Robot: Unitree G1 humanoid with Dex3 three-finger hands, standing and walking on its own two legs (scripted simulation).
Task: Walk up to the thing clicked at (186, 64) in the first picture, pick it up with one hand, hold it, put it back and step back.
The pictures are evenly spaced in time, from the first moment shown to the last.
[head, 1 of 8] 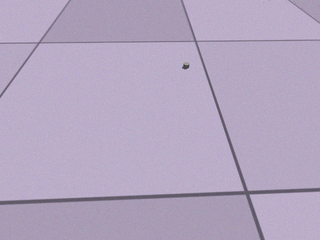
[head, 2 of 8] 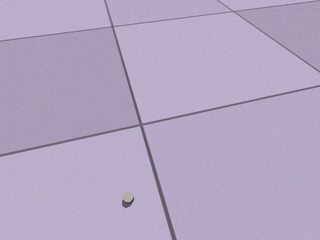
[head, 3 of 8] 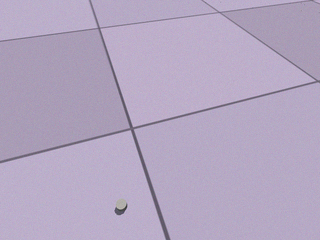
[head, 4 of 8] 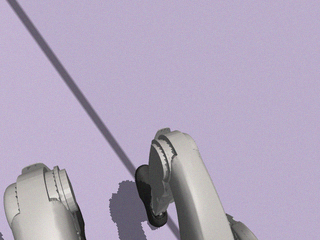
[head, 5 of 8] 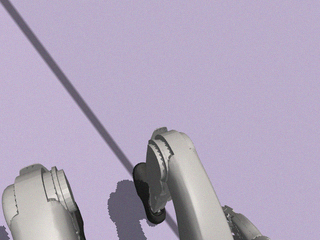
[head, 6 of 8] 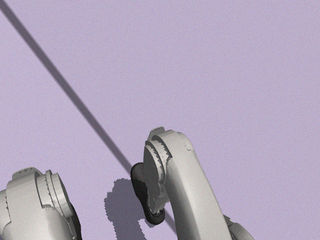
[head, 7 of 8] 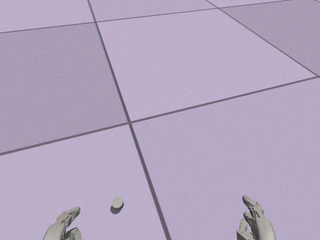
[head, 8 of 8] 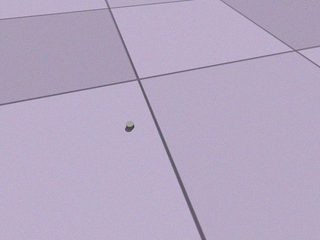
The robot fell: no
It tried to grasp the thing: yes
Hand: left
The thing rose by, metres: 0.69
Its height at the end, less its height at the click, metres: +0.00
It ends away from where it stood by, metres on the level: 0.02
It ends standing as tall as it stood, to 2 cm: yes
